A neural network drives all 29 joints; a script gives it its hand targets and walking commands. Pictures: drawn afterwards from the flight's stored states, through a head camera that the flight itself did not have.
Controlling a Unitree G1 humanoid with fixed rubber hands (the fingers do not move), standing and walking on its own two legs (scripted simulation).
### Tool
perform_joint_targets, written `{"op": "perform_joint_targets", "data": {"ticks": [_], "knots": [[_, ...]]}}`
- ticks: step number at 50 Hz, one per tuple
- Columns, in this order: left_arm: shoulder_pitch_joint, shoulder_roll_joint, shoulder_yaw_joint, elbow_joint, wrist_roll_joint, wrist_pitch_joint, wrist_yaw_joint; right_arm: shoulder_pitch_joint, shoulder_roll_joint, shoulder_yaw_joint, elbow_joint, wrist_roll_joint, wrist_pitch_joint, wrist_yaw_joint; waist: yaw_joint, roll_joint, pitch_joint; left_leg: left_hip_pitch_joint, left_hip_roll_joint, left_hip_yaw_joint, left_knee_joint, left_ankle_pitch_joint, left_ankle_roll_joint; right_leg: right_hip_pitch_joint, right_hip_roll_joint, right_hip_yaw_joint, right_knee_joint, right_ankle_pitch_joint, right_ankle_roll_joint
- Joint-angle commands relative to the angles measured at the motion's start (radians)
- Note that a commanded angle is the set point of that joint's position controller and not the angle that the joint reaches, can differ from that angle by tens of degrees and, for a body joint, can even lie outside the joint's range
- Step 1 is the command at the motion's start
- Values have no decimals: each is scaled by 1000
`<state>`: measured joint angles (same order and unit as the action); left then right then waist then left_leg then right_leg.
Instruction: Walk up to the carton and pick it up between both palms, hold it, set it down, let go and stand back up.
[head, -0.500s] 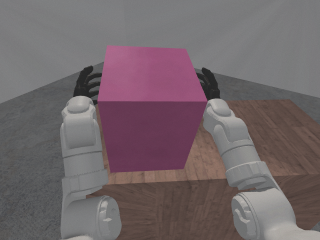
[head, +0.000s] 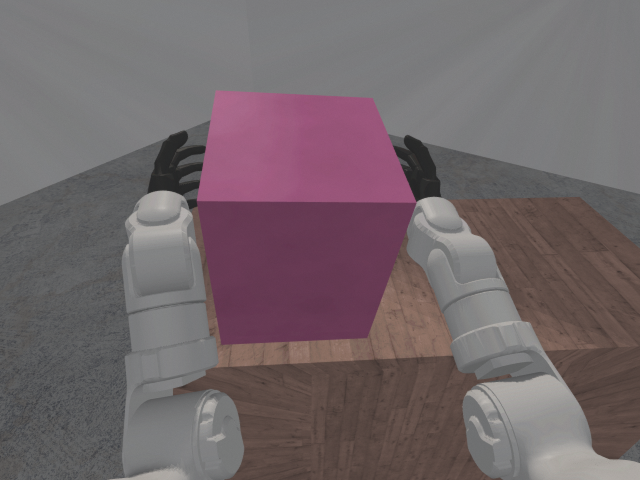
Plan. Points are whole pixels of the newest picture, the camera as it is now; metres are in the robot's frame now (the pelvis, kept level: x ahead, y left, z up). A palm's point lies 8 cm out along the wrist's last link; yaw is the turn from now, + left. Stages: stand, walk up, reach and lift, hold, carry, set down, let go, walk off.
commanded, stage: hold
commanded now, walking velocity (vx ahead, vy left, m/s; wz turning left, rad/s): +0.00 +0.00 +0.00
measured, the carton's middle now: (296, 222) +0.40 +0.02 +0.18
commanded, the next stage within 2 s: none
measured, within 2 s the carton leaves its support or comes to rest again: neither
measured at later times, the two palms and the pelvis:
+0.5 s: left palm (167, 199) +0.35 +0.16 +0.25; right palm (421, 199) +0.36 -0.13 +0.24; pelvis +0.00 +0.00 +0.00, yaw +0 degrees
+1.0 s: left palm (169, 202) +0.35 +0.16 +0.25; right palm (423, 202) +0.36 -0.13 +0.23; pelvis +0.00 +0.00 +0.00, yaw +0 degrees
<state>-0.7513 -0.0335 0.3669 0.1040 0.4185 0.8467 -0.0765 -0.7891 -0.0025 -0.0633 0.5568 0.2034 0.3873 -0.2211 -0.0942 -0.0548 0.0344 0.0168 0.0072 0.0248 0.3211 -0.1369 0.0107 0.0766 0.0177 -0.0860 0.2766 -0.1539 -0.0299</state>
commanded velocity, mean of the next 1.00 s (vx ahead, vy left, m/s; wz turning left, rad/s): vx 0.00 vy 0.00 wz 0.00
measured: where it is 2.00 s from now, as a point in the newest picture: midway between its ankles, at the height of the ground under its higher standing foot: outside the picture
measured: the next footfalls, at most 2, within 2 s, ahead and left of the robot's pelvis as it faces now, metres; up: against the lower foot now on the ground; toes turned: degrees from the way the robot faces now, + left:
none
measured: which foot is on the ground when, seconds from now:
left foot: down 0.00-1.00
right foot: down 0.00-1.00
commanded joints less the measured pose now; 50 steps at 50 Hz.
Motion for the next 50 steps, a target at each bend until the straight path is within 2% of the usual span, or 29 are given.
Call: {"op": "perform_joint_targets", "data": {"ticks": [1,2,4,6,7,8,11,12,14,18,19,20,23,27,30,34,37,40,41,42,44,45,48,49,50], "knots": [[-562,-496,-477,-66,-194,-58,-125,-774,519,352,-330,78,-63,88,0,76,-369,73,-35,27,-19,174,-14,52,36,-8,-19,139,75],[-561,-498,-482,-61,-195,-59,-123,-761,510,346,-310,80,-60,86,-11,80,-358,80,-34,25,-18,182,-20,45,37,-9,-21,141,74],[-547,-499,-477,-62,-193,-56,-122,-772,516,365,-342,90,-63,83,-1,72,-377,84,-37,25,-12,184,-15,57,36,-7,-22,140,75],[-569,-492,-465,-59,-185,-58,-121,-751,512,349,-296,80,-53,87,-4,74,-341,66,-32,28,-30,137,-12,35,32,-3,-27,94,73],[-566,-489,-458,-60,-182,-58,-121,-744,514,351,-285,81,-50,89,2,71,-330,61,-29,29,-32,147,-10,37,35,-5,-25,100,70],[-565,-490,-464,-72,-188,-58,-123,-728,510,347,-282,82,-49,90,-9,72,-344,74,-28,28,-29,158,-16,39,35,-2,-22,114,71],[-548,-492,-480,-90,-195,-55,-124,-739,517,365,-326,94,-55,85,-9,77,-366,84,-34,21,-12,192,-18,53,35,-5,-21,150,74],[-524,-484,-467,-58,-180,-45,-126,-718,496,356,-296,90,-44,81,-14,83,-322,84,-35,23,-16,187,-21,51,33,-8,-25,146,72],[-549,-473,-441,-28,-171,-42,-135,-753,504,341,-292,70,-44,82,-3,55,-290,47,-37,28,-41,100,-6,29,26,-5,-40,75,78],[-563,-491,-462,-66,-187,-50,-130,-764,506,355,-317,84,-50,88,-3,69,-369,80,-31,25,-26,171,-17,49,41,-11,-21,123,70],[-570,-492,-475,-77,-192,-53,-129,-750,504,347,-303,83,-50,87,-16,80,-366,88,-32,26,-20,178,-22,42,37,-13,-24,123,70],[-576,-498,-489,-82,-201,-55,-127,-764,503,351,-329,86,-55,87,-14,90,-381,89,-34,25,-16,181,-24,41,37,-10,-26,126,68],[-549,-487,-465,-57,-186,-54,-128,-736,503,343,-296,73,-48,84,-17,67,-339,80,-32,24,-32,135,-13,33,34,-10,-32,110,74],[-575,-496,-463,-35,-182,-51,-126,-769,493,317,-277,65,-55,98,-7,94,-318,56,-24,22,-48,86,-14,11,33,-10,-33,35,63],[-555,-492,-454,-38,-176,-48,-125,-758,497,335,-277,72,-55,92,-2,82,-333,79,-27,26,-25,158,-19,30,35,-7,-27,106,67],[-556,-493,-457,-45,-182,-52,-127,-769,498,340,-302,76,-58,90,-1,66,-345,92,-25,22,-29,152,-15,32,41,-10,-29,98,72],[-551,-476,-439,-30,-171,-45,-138,-735,492,324,-271,66,-47,87,-11,57,-292,66,-31,33,-39,130,-12,30,33,-4,-39,96,71],[-548,-506,-477,-91,-193,-51,-135,-751,512,365,-335,99,-57,85,-12,83,-382,98,-34,25,-9,223,-24,68,40,-6,-19,181,69],[-531,-495,-476,-98,-193,-50,-134,-745,510,383,-342,106,-55,80,-11,70,-393,110,-39,24,2,244,-23,77,38,-3,-19,208,73],[-528,-488,-474,-93,-186,-49,-134,-734,510,381,-328,104,-50,77,-10,72,-359,106,-38,21,-3,232,-24,68,36,-4,-20,201,77],[-538,-476,-456,-65,-177,-44,-138,-740,492,349,-308,83,-48,79,-10,70,-311,76,-33,27,-34,126,-16,37,32,-3,-35,89,74],[-555,-476,-451,-54,-177,-45,-137,-761,506,343,-306,74,-52,86,4,68,-301,46,-31,30,-45,91,-9,29,31,-6,-37,54,72],[-574,-484,-465,-60,-183,-48,-128,-762,494,329,-289,66,-54,95,-6,84,-321,62,-29,30,-42,105,-17,17,33,-8,-32,59,66],[-580,-497,-470,-59,-191,-51,-126,-790,507,335,-319,70,-63,95,-3,82,-355,65,-33,29,-35,97,-13,16,29,-5,-34,56,71],[-582,-498,-484,-78,-201,-57,-123,-769,514,345,-312,75,-61,91,-12,83,-372,78,-34,28,-27,121,-12,25,29,-3,-29,90,74]]}}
